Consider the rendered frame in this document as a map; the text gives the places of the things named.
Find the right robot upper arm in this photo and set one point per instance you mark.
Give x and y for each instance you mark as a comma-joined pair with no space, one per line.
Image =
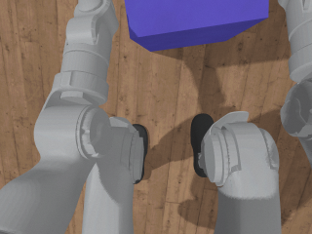
296,114

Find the left robot shin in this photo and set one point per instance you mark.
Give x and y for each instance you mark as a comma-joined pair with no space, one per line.
116,121

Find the robot right forearm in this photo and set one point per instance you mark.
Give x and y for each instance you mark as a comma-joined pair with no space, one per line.
299,26

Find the left robot upper arm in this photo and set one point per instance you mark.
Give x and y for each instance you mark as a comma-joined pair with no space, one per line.
69,139

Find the robot left forearm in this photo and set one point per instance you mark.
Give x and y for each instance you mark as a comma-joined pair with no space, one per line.
86,56

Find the carton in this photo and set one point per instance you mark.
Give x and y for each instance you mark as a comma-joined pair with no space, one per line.
159,25

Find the right robot thigh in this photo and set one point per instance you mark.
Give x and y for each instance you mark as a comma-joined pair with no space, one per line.
248,194

